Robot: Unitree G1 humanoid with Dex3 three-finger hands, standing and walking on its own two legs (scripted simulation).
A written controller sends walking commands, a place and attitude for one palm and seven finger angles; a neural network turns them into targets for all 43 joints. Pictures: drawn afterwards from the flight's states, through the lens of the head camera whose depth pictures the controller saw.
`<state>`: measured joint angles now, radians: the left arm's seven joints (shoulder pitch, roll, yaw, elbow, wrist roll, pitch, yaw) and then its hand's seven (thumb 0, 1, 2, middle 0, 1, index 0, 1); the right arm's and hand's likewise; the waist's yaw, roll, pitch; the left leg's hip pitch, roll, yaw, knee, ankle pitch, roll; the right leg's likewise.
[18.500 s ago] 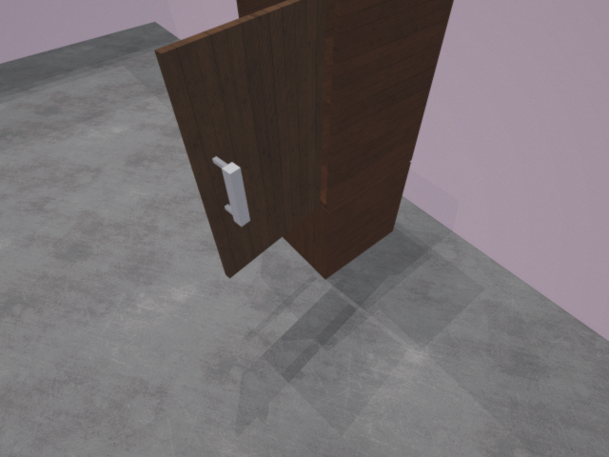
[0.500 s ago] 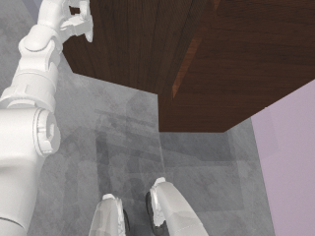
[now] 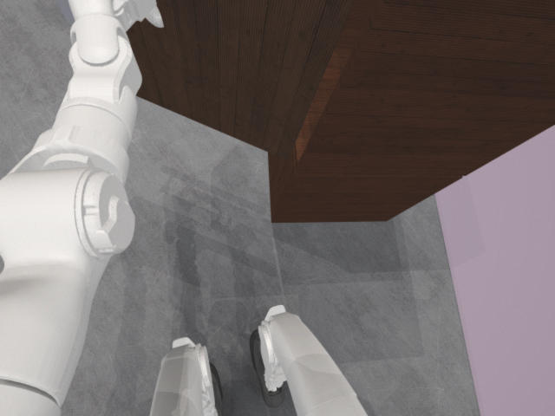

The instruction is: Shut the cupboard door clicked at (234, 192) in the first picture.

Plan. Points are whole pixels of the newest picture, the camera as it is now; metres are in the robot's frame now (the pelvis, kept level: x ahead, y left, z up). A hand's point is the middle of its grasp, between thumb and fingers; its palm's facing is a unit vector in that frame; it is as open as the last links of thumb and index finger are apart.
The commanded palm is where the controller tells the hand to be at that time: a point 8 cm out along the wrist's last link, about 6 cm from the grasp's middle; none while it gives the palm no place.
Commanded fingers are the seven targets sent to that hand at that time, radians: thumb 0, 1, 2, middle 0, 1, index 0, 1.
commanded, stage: pull the fist back off the door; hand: left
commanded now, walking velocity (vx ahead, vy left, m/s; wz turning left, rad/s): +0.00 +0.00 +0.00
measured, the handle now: out of the picture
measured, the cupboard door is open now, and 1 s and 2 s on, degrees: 66 66 66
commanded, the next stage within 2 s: draw the hand back to the body in 0.70 s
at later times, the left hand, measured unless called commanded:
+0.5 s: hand (155, 47) +0.55 +0.03 +0.10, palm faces -0.01 -1.00 -0.02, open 3.1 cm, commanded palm +0.51 +0.08 +0.10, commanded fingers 0.00 0.90 0.90 -1.30 -1.50 -1.30 -1.50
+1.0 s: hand (145, 71) +0.50 +0.04 +0.12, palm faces +0.02 -1.00 -0.06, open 3.1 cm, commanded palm +0.44 +0.11 +0.14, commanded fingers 0.00 0.90 0.90 -1.30 -1.50 -1.30 -1.50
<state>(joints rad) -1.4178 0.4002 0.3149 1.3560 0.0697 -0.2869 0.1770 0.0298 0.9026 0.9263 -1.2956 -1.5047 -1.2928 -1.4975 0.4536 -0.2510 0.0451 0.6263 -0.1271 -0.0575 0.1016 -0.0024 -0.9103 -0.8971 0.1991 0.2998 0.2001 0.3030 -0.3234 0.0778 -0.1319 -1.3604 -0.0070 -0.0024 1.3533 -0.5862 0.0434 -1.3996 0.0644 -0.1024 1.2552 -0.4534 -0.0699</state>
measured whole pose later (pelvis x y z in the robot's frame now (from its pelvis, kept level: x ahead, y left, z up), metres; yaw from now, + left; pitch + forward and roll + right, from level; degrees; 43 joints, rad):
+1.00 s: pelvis +0.01 -0.01 +0.05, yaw +0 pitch +22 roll +1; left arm -0.81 0.16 0.19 1.02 0.00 -0.49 0.16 0.01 0.90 0.90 -1.30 -1.50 -1.30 -1.50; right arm 0.36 -0.23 0.00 0.60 -0.04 0.06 0.09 0.00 -0.91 -0.90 0.20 0.30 0.20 0.30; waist -0.16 0.05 -0.13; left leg -0.96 -0.02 0.06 1.10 -0.52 0.04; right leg -1.05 0.06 -0.02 1.08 -0.42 -0.07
